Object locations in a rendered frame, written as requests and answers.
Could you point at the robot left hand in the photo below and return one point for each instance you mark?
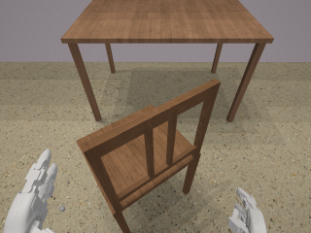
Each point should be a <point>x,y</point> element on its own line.
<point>31,202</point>

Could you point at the robot right hand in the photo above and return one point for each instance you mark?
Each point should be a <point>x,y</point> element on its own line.
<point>250,221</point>

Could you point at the table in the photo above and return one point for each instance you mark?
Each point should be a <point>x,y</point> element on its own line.
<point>166,22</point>

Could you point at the chair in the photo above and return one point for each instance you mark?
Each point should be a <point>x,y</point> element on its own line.
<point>135,154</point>

